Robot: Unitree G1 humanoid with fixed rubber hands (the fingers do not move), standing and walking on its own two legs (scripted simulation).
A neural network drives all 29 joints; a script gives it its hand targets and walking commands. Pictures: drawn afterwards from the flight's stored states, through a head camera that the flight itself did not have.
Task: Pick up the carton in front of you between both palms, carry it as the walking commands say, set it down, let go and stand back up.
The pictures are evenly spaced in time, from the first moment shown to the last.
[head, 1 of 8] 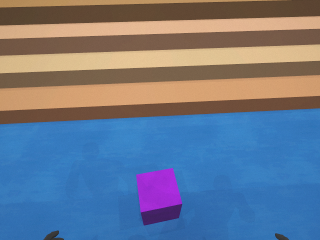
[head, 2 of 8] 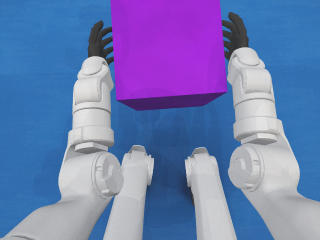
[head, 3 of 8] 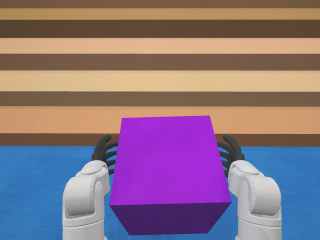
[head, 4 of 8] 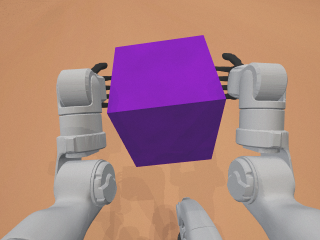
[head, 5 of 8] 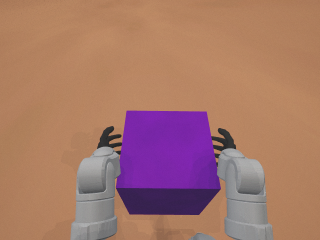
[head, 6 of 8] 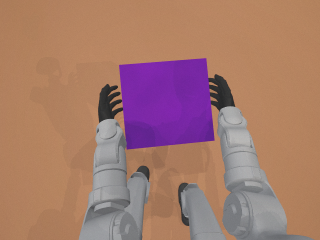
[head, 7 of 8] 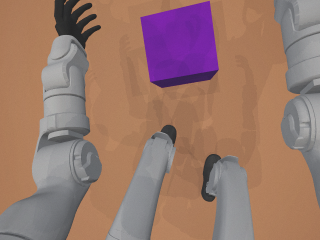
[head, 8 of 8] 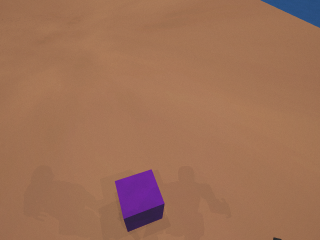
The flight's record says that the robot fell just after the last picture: no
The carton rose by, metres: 2.03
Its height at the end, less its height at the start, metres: +1.26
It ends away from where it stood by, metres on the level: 6.13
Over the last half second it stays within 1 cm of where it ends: yes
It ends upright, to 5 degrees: yes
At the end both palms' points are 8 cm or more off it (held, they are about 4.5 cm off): yes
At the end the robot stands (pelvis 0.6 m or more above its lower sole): yes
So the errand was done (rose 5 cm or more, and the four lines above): yes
